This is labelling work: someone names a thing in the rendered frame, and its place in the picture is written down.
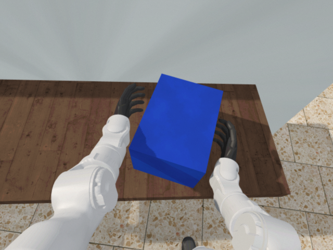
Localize left robot forearm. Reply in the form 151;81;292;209
51;115;130;207

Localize carton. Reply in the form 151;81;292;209
129;74;223;188

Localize right robot forearm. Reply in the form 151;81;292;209
209;158;271;237

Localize right robot upper arm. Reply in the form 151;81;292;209
232;211;301;250

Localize robot right hand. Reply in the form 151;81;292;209
213;119;237;161

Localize left robot upper arm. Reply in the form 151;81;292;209
4;167;118;250

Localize table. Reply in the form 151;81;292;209
0;79;291;204

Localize robot left hand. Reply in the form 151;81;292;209
114;83;145;118

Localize right robot foot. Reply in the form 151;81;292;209
182;236;196;250

